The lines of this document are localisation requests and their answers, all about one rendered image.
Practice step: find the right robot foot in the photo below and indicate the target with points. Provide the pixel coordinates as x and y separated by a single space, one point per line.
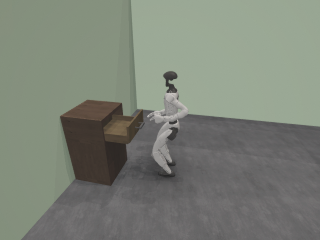
172 163

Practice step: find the drawer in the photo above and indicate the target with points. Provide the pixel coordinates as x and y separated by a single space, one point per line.
121 128

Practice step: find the robot left forearm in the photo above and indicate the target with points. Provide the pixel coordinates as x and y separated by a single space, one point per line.
178 115

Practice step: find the handle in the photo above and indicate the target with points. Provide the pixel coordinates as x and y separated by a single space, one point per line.
142 124

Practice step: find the cabinet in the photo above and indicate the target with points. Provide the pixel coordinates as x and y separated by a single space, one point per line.
93 159

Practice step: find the left robot upper arm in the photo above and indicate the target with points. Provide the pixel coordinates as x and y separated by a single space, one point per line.
172 100

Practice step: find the left robot hand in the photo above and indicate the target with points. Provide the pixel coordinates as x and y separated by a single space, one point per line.
158 118

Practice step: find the robot left thigh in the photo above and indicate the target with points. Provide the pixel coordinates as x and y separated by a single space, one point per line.
163 138

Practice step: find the right robot hand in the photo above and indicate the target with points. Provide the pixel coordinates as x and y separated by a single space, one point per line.
151 114

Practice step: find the robot right forearm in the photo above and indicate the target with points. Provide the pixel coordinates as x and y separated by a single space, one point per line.
162 112

